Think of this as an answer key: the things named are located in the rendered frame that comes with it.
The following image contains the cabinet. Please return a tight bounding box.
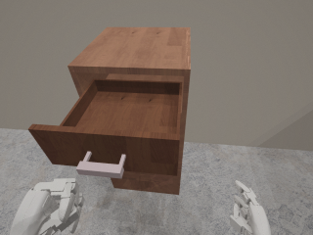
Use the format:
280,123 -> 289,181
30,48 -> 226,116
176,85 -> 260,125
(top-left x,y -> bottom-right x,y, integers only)
67,26 -> 191,195

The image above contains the left robot hand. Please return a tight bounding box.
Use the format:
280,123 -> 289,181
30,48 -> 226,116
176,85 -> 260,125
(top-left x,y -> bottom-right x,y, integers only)
9,178 -> 85,235

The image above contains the drawer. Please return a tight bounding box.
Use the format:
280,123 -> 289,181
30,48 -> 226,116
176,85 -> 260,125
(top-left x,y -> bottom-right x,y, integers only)
28,78 -> 183,176

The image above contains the right robot hand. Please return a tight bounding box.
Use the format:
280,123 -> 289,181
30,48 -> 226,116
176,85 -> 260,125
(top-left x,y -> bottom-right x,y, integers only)
230,180 -> 272,235

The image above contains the handle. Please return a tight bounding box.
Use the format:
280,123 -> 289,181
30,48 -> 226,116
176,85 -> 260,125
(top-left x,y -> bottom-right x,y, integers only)
76,151 -> 126,179

